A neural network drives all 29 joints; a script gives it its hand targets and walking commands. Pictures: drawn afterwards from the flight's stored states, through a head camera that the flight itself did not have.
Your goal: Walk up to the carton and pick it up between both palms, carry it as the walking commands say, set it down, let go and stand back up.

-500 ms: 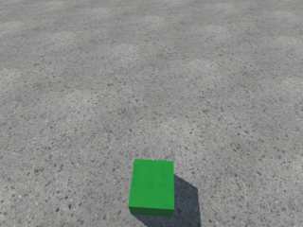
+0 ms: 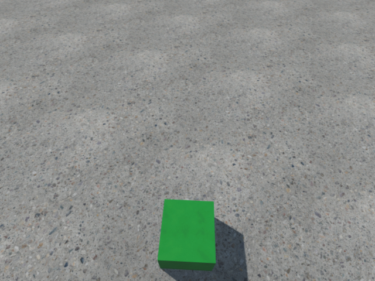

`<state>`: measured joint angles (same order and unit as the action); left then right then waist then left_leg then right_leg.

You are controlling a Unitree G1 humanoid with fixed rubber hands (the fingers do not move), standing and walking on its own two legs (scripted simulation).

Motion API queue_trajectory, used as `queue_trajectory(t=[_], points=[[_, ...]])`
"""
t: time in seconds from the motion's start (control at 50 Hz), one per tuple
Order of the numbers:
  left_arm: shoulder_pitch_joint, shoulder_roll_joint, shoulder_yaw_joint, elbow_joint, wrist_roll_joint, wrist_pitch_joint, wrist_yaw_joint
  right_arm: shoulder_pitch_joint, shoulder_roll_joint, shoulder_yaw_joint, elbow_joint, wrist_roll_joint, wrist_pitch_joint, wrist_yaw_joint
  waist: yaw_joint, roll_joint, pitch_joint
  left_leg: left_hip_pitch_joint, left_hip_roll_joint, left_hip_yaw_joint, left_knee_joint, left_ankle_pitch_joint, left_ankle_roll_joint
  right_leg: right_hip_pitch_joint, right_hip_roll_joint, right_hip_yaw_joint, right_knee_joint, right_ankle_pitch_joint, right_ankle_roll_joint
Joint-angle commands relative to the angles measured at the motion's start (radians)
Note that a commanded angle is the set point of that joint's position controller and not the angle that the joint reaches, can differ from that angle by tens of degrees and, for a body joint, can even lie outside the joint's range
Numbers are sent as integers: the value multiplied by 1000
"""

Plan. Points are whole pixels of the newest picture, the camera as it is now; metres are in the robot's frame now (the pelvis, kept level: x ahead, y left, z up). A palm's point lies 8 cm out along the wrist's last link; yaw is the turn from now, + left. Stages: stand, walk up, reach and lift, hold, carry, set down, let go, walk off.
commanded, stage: walk up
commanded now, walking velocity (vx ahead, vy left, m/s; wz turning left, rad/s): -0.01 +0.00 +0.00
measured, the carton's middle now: (187, 234) +0.41 -0.01 -0.68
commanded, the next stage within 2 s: stand in 0.04 s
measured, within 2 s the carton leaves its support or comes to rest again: neither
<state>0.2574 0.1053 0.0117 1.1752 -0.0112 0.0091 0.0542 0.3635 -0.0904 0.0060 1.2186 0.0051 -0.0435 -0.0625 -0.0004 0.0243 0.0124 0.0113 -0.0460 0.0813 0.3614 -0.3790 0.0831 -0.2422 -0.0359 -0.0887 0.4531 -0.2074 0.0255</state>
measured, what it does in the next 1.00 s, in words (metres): stands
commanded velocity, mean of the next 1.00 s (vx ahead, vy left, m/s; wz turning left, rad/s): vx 0.00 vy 0.00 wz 0.00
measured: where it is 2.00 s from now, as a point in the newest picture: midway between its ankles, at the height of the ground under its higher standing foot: outside the picture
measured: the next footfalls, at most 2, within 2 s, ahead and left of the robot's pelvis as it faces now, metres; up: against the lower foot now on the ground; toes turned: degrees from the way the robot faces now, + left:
none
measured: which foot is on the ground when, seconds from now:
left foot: down 0.00-1.00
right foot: down 0.00-1.00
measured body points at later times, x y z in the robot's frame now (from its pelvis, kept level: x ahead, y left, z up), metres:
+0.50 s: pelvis -0.02 -0.01 +0.00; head +0.00 +0.00 +0.45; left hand -0.03 +0.19 -0.17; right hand -0.07 -0.22 -0.16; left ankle -0.11 +0.05 -0.74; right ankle +0.02 -0.14 -0.74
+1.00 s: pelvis -0.04 -0.03 +0.00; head -0.03 -0.03 +0.45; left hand -0.06 +0.18 -0.16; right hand -0.10 -0.23 -0.16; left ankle -0.11 +0.05 -0.74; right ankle +0.02 -0.14 -0.74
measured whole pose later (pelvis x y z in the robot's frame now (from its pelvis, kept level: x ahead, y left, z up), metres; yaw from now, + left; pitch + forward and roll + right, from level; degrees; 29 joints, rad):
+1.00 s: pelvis -0.04 -0.03 +0.00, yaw -1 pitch -2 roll +0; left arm 0.29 0.10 0.01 1.18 0.00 -0.01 0.04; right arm 0.37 -0.10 0.00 1.20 -0.02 -0.05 -0.05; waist 0.01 0.00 0.05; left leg -0.02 -0.03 0.11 0.39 -0.34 0.05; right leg -0.27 -0.02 -0.07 0.46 -0.15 -0.01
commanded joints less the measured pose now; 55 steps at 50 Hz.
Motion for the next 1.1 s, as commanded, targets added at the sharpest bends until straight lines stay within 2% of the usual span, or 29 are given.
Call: queue_trajectory(t=[0.0,0.02,0.04,0.08,0.1,0.14,0.18,0.26,0.3,0.34,0.38,0.4,0.42,0.44,0.46,0.54,0.56,0.6,0.68,0.72,0.84,0.86,0.88,0.9,0.92,1.02,1.04,1.06,1.08], points=[[74,60,8,-17,1,-5,4,136,-89,-15,17,-1,-2,-6,2,-15,59,-118,182,-81,-34,742,-77,100,-67,55,19,303,-49],[81,49,4,-16,2,-5,4,125,-85,-15,17,-1,1,-7,9,7,47,-112,186,-74,-31,725,-75,96,-66,58,15,290,-51],[83,65,5,-20,4,-5,5,119,-85,-15,9,-4,2,-10,5,-28,52,-119,176,-81,-28,699,-70,99,-71,60,20,303,-57],[78,66,7,-19,1,-4,5,122,-75,-12,12,-1,0,-6,6,6,72,-145,175,-80,-42,660,-78,103,-75,74,16,302,-55],[80,69,7,-16,3,-4,5,118,-80,-13,15,-1,-1,-5,1,-2,69,-151,174,-83,-44,638,-76,102,-77,72,9,289,-53],[64,62,8,-22,7,-4,4,128,-87,-15,14,-6,-2,-5,-3,21,85,-167,175,-79,-47,659,-77,94,-74,66,21,272,-52],[81,68,9,-27,3,-7,3,128,-91,-14,10,-4,-1,-3,-5,-23,54,-135,175,-86,-38,642,-72,88,-71,67,9,266,-49],[80,75,12,-23,6,-11,1,123,-96,-13,1,-11,1,-3,-4,7,53,-146,174,-71,-41,594,-70,83,-72,69,17,254,-53],[83,71,14,-28,3,-6,1,117,-83,-11,6,-10,0,-2,-4,25,76,-163,183,-78,-44,620,-76,74,-67,61,16,236,-46],[105,74,13,-20,6,-12,0,102,-85,-13,-1,-12,1,1,5,-8,63,-164,163,-73,-42,503,-57,85,-76,82,3,256,-54],[96,73,13,-21,7,-10,-1,109,-86,-13,2,-12,2,1,1,-3,77,-183,161,-75,-52,452,-59,78,-79,89,1,256,-54],[103,78,13,-18,9,-12,-3,115,-83,-16,-3,-13,1,2,5,19,79,-176,165,-74,-54,460,-59,73,-79,93,-2,230,-55],[115,72,14,-14,10,-12,-2,107,-77,-12,1,-12,1,3,9,-8,81,-175,163,-76,-61,407,-50,71,-73,89,-8,203,-55],[99,73,12,-18,9,-11,-2,103,-82,-16,-3,-15,2,4,5,-3,91,-185,160,-68,-62,392,-46,66,-70,87,-11,218,-55],[99,72,13,-22,8,-11,-2,109,-83,-14,-3,-15,2,2,5,-1,103,-185,167,-74,-56,438,-56,56,-73,94,-4,233,-53],[102,70,9,-20,11,-14,-3,93,-89,-21,-17,-19,4,4,6,0,88,-180,159,-72,-64,332,-37,61,-74,106,-15,208,-61],[99,77,13,-15,15,-13,-2,103,-86,-18,-11,-18,2,4,5,-25,94,-182,164,-75,-70,312,-37,59,-77,109,-22,193,-57],[106,67,12,-9,15,-16,-3,112,-90,-17,-6,-16,0,3,3,-5,99,-175,167,-75,-69,348,-42,57,-74,104,-18,201,-58],[98,78,13,-7,15,-17,-5,104,-96,-20,-9,-19,1,6,4,-44,120,-204,155,-78,-87,196,-26,53,-70,119,-44,134,-53],[106,72,14,-4,14,-19,-4,106,-77,-15,-11,-18,-3,6,11,-27,126,-197,165,-87,-83,255,-33,59,-73,125,-32,167,-54],[95,84,14,-7,16,-21,-7,98,-86,-22,-19,-22,-4,7,8,-25,128,-209,158,-82,-94,132,-29,49,-75,141,-61,102,-59],[99,78,16,-11,15,-23,-6,109,-77,-16,-13,-21,-6,6,8,-46,114,-189,162,-88,-90,195,-29,61,-73,133,-46,148,-57],[115,68,13,-7,13,-24,-7,128,-74,-22,-8,-22,-7,5,13,-15,120,-191,159,-77,-87,210,-34,55,-74,137,-44,168,-60],[111,72,12,-9,13,-22,-7,107,-76,-20,-12,-22,-6,6,17,-17,132,-211,161,-86,-92,188,-32,60,-68,127,-45,150,-56],[107,79,14,-4,16,-25,-6,122,-80,-16,-13,-24,-8,7,7,-48,113,-188,159,-79,-89,182,-25,56,-73,127,-48,144,-55],[105,83,14,-3,13,-29,-10,111,-97,-24,-22,-27,-12,7,15,8,139,-215,162,-86,-98,157,-25,44,-69,136,-56,110,-59],[92,84,17,-8,14,-31,-10,121,-93,-21,-20,-27,-10,5,11,-5,138,-211,162,-84,-86,187,-30,52,-74,146,-53,146,-63],[102,81,17,-8,15,-31,-10,121,-89,-23,-25,-27,-9,6,11,-11,118,-203,157,-85,-89,161,-29,60,-79,143,-55,127,-63],[94,78,16,-8,12,-30,-10,137,-94,-22,-22,-26,-10,7,7,-2,125,-209,157,-81,-84,209,-29,59,-73,135,-45,166,-64]])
